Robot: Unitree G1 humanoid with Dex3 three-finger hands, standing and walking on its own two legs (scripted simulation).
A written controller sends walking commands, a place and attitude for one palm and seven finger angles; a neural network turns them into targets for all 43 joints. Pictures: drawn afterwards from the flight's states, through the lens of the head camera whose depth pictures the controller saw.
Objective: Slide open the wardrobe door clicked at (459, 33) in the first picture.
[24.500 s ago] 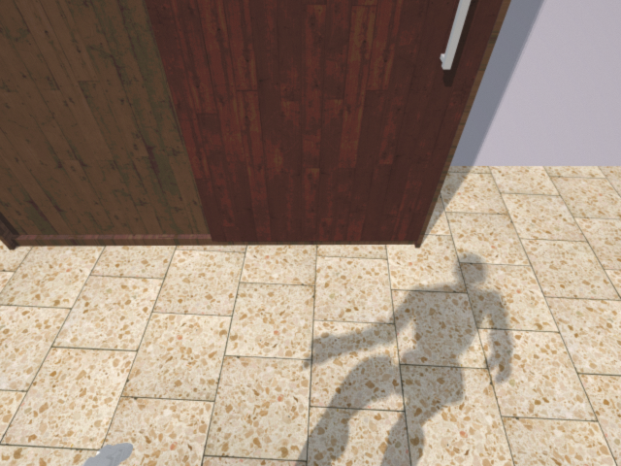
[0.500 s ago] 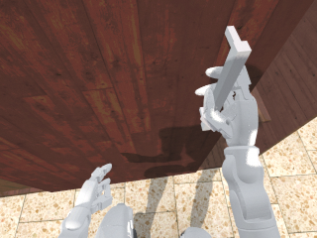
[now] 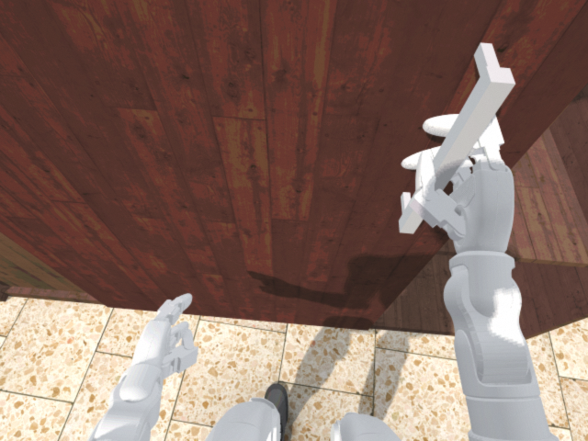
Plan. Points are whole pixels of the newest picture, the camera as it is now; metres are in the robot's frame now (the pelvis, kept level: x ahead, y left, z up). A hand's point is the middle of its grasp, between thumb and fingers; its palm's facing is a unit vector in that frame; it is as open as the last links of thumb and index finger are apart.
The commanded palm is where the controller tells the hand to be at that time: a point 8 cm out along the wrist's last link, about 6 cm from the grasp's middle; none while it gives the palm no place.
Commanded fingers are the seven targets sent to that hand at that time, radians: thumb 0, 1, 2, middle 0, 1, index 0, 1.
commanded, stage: step sideways, sliding the door along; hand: right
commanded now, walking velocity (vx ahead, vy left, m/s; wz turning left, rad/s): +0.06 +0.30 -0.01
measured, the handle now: (438, 158) +0.40 -0.13 +0.16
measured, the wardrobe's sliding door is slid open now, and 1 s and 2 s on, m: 0.46 0.63 0.63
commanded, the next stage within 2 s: stop walking and hold the door there in 1.12 s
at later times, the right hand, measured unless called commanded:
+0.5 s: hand (305, 181) +0.36 +0.02 +0.16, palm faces +0.14 +0.98 -0.13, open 6.1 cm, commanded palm +0.34 +0.01 +0.16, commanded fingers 0.00 -0.90 -0.90 0.45 1.40 0.45 1.40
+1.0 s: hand (242, 168) +0.37 +0.09 +0.16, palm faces +0.44 +0.89 -0.10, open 6.5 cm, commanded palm +0.33 +0.12 +0.16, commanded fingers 0.00 -0.90 -0.90 0.45 1.40 0.45 1.40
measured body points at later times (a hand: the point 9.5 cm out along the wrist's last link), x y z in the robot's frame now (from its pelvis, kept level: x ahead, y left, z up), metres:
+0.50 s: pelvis -0.06 +0.15 -0.01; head +0.02 +0.17 +0.43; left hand +0.11 +0.39 -0.14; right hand +0.35 -0.03 +0.17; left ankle -0.04 +0.30 -0.73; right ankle -0.07 -0.04 -0.70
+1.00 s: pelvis -0.05 +0.34 -0.02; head +0.04 +0.34 +0.42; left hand +0.15 +0.53 -0.15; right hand +0.34 +0.04 +0.17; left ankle -0.02 +0.48 -0.73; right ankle -0.06 +0.14 -0.71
